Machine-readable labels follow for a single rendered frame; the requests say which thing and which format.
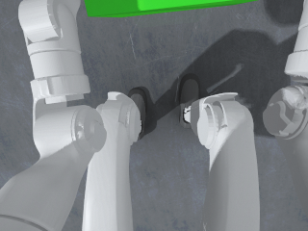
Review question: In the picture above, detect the right robot foot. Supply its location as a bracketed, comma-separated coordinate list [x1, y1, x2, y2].
[178, 73, 200, 129]

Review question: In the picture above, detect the carton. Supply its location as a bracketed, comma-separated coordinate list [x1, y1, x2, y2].
[84, 0, 258, 17]

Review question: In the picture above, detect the right robot forearm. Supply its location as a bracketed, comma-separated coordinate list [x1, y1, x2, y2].
[284, 0, 308, 84]

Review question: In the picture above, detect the robot left thigh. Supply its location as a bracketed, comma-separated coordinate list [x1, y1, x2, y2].
[82, 100, 140, 231]

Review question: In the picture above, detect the left robot forearm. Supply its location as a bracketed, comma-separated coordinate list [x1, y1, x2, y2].
[18, 0, 90, 138]

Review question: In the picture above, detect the robot left upper arm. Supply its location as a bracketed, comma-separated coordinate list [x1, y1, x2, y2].
[0, 105, 107, 231]

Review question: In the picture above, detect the robot right upper arm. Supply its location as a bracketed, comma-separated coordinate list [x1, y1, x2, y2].
[263, 85, 308, 218]

